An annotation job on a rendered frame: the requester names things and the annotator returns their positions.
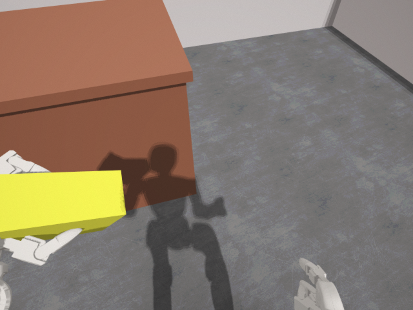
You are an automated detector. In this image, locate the right robot hand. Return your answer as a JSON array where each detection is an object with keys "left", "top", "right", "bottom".
[{"left": 294, "top": 258, "right": 344, "bottom": 310}]

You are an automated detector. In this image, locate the table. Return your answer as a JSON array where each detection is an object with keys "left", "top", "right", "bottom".
[{"left": 0, "top": 0, "right": 197, "bottom": 211}]

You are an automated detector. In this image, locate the sponge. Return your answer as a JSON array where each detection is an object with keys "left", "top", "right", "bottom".
[{"left": 0, "top": 170, "right": 126, "bottom": 241}]

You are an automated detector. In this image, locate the left robot hand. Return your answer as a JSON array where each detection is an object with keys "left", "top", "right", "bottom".
[{"left": 0, "top": 150, "right": 82, "bottom": 266}]

